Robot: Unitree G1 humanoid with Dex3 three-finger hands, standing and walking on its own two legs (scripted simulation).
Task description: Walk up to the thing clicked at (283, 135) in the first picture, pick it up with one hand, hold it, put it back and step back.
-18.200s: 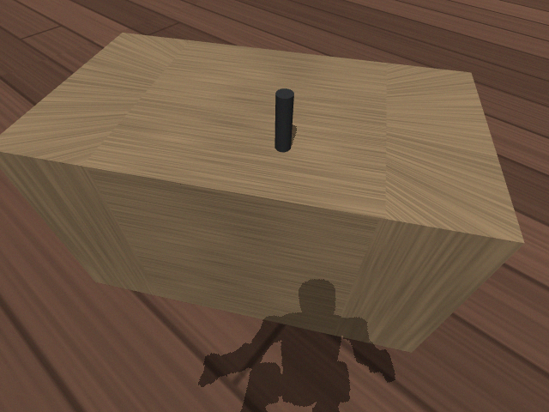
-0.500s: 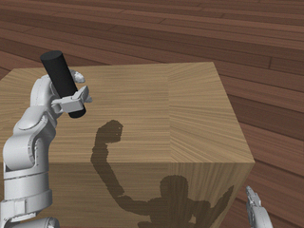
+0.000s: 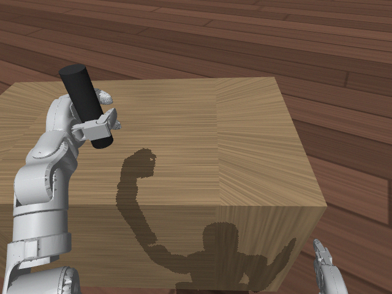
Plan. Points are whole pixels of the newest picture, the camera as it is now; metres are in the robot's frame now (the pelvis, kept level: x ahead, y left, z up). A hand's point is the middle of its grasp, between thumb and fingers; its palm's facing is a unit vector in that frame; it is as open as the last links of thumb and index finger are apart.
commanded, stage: crouch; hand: left
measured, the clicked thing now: (89, 109) +0.37 +0.19 +0.24
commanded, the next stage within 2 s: lower in 1.10 s
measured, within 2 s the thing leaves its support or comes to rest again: neither
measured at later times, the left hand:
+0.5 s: hand (120, 124) +0.46 +0.18 +0.14, palm faces +0.11 -0.99 +0.01, open 5.0 cm
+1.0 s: hand (124, 127) +0.50 +0.19 +0.09, palm faces +0.10 -0.99 +0.02, open 5.0 cm
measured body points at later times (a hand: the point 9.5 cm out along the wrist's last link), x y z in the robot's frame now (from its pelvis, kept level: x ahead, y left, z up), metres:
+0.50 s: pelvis +0.00 +0.00 -0.01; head +0.03 +0.00 +0.44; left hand +0.45 +0.24 +0.14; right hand +0.14 -0.26 -0.08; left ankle +0.05 +0.12 -0.73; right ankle -0.02 -0.12 -0.73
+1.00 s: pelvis +0.01 +0.01 -0.03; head +0.08 +0.02 +0.42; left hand +0.49 +0.24 +0.10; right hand +0.15 -0.25 -0.09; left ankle +0.05 +0.12 -0.73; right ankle -0.02 -0.12 -0.73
